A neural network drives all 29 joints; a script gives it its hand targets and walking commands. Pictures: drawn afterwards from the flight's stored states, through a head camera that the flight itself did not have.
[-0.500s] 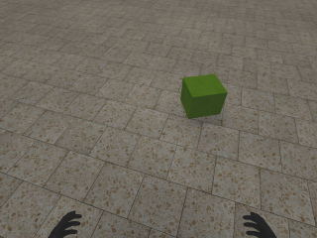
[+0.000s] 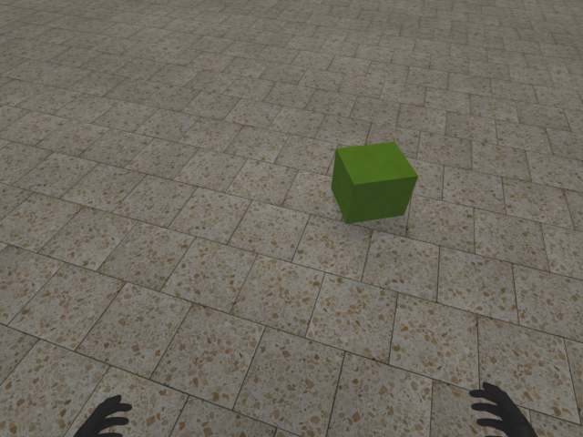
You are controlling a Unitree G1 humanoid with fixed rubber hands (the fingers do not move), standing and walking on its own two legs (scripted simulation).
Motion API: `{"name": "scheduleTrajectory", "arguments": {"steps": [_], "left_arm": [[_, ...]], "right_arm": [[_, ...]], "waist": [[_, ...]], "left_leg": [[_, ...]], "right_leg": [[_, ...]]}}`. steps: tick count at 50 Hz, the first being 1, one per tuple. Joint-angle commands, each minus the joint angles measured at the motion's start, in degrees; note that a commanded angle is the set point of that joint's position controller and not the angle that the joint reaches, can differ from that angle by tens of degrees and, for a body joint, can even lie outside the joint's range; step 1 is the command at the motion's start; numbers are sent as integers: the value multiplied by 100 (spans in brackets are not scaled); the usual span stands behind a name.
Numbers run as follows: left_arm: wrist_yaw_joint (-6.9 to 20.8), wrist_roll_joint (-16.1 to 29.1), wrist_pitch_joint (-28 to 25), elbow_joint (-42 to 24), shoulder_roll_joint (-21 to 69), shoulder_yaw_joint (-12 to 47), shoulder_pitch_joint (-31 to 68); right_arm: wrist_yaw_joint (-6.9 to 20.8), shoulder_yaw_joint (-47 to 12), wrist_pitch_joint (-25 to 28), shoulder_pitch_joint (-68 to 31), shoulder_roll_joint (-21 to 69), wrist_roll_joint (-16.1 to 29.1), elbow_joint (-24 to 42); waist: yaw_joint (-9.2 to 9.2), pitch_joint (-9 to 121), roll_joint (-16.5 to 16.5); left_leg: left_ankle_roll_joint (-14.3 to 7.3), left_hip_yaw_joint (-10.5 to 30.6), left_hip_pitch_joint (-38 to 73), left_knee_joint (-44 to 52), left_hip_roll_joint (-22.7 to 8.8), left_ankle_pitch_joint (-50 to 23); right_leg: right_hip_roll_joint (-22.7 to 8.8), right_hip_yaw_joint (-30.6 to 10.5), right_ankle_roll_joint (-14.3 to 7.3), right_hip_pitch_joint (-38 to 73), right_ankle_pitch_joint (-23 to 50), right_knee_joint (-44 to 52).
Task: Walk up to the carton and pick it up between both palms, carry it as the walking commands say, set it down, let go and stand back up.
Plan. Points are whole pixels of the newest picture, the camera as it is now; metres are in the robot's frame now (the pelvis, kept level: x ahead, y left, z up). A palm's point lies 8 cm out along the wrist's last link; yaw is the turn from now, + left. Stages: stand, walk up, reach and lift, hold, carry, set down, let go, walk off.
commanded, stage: stand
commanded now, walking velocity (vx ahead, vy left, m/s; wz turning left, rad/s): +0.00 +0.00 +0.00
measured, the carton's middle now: (370, 182) +1.32 -0.32 -0.63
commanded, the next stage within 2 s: walk up in 0.68 s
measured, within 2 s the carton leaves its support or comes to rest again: neither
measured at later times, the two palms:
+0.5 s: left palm out of the picture +0.11 +0.31 -0.09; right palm out of the picture +0.12 -0.29 -0.08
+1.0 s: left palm out of the picture +0.11 +0.33 -0.08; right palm out of the picture +0.10 -0.31 -0.07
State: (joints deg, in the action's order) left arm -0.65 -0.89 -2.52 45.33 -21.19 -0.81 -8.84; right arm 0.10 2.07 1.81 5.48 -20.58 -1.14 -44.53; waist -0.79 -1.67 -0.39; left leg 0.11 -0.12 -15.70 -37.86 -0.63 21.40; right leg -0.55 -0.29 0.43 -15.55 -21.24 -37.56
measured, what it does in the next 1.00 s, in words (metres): stands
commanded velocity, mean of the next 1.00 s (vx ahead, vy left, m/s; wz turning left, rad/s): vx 0.00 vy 0.00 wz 0.00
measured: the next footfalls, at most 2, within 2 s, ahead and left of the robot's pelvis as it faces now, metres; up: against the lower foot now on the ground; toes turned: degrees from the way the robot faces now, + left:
right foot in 1.18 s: +0.17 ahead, -0.19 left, +0.00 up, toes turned -11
left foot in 1.48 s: +0.27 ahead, +0.06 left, +0.00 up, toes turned -6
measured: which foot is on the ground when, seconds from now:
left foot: down 0.00-1.00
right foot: down 0.00-0.92, up 0.94-1.00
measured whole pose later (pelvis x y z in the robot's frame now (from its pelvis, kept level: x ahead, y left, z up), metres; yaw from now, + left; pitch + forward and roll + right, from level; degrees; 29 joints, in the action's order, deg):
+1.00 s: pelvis +0.01 +0.02 +0.02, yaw -5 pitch -1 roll +1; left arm 3.3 -1.8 -1.2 55.5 -23.5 -2.0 -10.5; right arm 1.8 3.7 3.6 8.5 -23.6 -2.5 -53.6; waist -1.2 -0.3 -1.1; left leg -3.2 -5.4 -7.6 -24.8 0.2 16.8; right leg -1.9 -2.0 -1.0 -18.2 -22.7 -42.6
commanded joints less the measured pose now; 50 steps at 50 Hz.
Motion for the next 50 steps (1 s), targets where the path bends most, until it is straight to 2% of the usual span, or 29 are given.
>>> {"name": "scheduleTrajectory", "arguments": {"steps": [1,2,5,8,10,11,12,13,16,17,18,23,25,27,28,30,33,35,38,40,41,43,44,45,46,47,48,49,50], "left_arm": [[22,-14,-66,-197,-1042,-224,445],[-10,-16,-47,-87,-1056,-254,332],[8,30,-81,59,-1099,-228,384],[38,30,-41,144,-978,-169,313],[32,-15,-11,131,-970,-170,375],[37,22,4,185,-1039,-186,312],[42,61,7,283,-1035,-115,309],[32,0,-31,247,-1109,-234,335],[49,37,-30,386,-1021,-112,388],[63,38,-41,399,-1014,-102,434],[57,40,-35,517,-1020,-129,285],[45,40,-32,652,-1058,-115,539],[25,21,16,790,-1049,-56,512],[43,50,38,878,-1098,-82,590],[37,26,65,930,-994,-75,394],[51,3,25,911,-1156,-110,660],[74,3,43,917,-1008,-65,581],[89,68,6,1007,-910,-11,527],[15,30,29,1175,-1147,-13,581],[21,92,76,1185,-1029,5,455],[9,56,72,1198,-1106,31,459],[17,24,59,1249,-1116,-14,444],[227,-28,1,807,-1357,-334,-13],[377,-81,36,625,-1324,-332,337],[448,-95,60,487,-1282,-345,766],[454,-140,26,215,-1272,-356,1019],[467,-148,-13,283,-1423,-407,849],[494,-113,-65,274,-1425,-492,578],[553,-93,-118,239,-1396,-481,271]], "right_arm": [[-33,206,2,-265,-876,39,277],[-4,207,23,-255,-916,-11,217],[-20,167,42,-199,-894,-2,80],[-35,160,83,-325,-1042,0,-13],[-13,132,64,-386,-1010,42,-171],[-12,174,53,-408,-1002,18,-126],[-8,162,68,-223,-1088,23,-180],[-2,122,52,-279,-896,16,-211],[20,128,48,-353,-995,17,-366],[27,174,43,-323,-1155,60,-377],[47,105,66,-256,-966,26,-514],[0,102,101,-413,-1098,66,-571],[13,63,31,-380,-987,65,-634],[28,77,49,-305,-1017,29,-756],[6,55,76,-318,-969,4,-822],[-18,55,29,-362,-960,24,-812],[-9,89,30,-384,-1104,106,-923],[-33,109,24,-333,-1287,45,-977],[-45,3,-16,-339,-895,-1,-962],[-76,70,4,-360,-1172,-14,-1052],[-17,89,3,-254,-1170,64,-1025],[-29,74,2,-411,-1113,29,-1039],[107,384,135,214,-1644,-87,-801],[173,438,165,432,-1749,-180,-869],[156,603,191,762,-2017,-134,-915],[138,692,247,1074,-2216,-179,-831],[148,687,291,846,-2144,-155,-630],[167,704,340,639,-1996,-159,-493],[178,720,358,536,-1987,-152,-398]], "waist": [[125,228,-8],[37,312,175],[137,606,272],[-13,406,51],[-53,472,288],[-14,379,-133],[23,505,40],[-2,449,-191],[-2,471,-20],[41,367,-201],[11,528,146],[66,400,143],[-38,354,-252],[107,328,273],[-5,427,276],[98,330,150],[0,397,-176],[-16,445,270],[78,488,-26],[-33,189,345],[84,342,288],[-37,371,-81],[196,796,46],[359,405,466],[603,-58,1098],[789,-353,1053],[607,-525,383],[427,-522,305],[423,-263,366]], "left_leg": [[-304,336,291,752,-393,-1591],[-327,447,306,724,-472,-1673],[-318,387,548,784,-432,-1960],[-303,458,230,1009,-486,-1827],[-297,342,377,979,-449,-1867],[-353,440,333,1012,-519,-1871],[-264,419,506,1111,-451,-1634],[-337,466,408,1266,-515,-1632],[-307,441,510,1217,-431,-1834],[-254,323,660,1155,-467,-1813],[-290,397,548,1250,-459,-1918],[-229,409,586,1585,-521,-1777],[-226,510,692,1718,-558,-1881],[-195,390,673,1738,-482,-1630],[-259,455,822,1617,-635,-1786],[-162,353,746,1662,-558,-2092],[-234,521,695,1752,-566,-1921],[-240,430,902,1737,-558,-1859],[-209,461,969,1779,-618,-2028],[-270,498,671,1868,-609,-1860],[-202,483,852,1910,-551,-1766],[-239,490,873,1852,-649,-2111],[-565,269,1730,1441,-543,585],[-717,788,1927,1837,-788,1861],[-1070,1746,2178,2695,-1514,2614],[-1513,2644,2082,3048,-2298,3000],[-1626,2621,1620,3008,-2427,2473],[-1618,2397,1405,2927,-2344,2165],[-1570,1887,1518,2918,-2219,1679]], "right_leg": [[-418,-363,-335,-87,1504,801],[-395,-368,-334,-27,1508,650],[-503,-488,-303,181,1806,776],[-511,-404,-326,371,1641,865],[-469,-377,-285,467,1689,1005],[-492,-353,-316,442,1688,948],[-515,-417,-325,430,1495,1070],[-477,-503,-308,487,1566,1056],[-568,-497,-337,525,1579,1277],[-534,-464,-321,279,1773,1286],[-570,-521,-267,603,1875,1303],[-517,-438,-215,676,1773,1474],[-559,-419,-254,638,1702,1475],[-598,-472,-229,768,1608,1599],[-572,-425,-191,786,1742,1641],[-562,-414,-170,759,1967,1599],[-519,-306,-150,907,1864,1645],[-623,-428,-137,735,1919,1751],[-575,-465,-185,826,1809,1725],[-642,-433,-169,797,1670,1854],[-641,-501,-198,870,1803,1841],[-647,-366,-198,913,2001,1828],[-456,-373,-497,23,-496,1211],[-270,-188,-447,-1082,-1335,746],[-84,86,-261,-2198,-691,-342],[-267,-262,-223,-2979,-560,-1314],[-566,-638,-141,-2742,-232,-1485],[-668,-708,-171,-2603,-237,-1270],[-666,-501,-134,-2515,-242,-1128]]}}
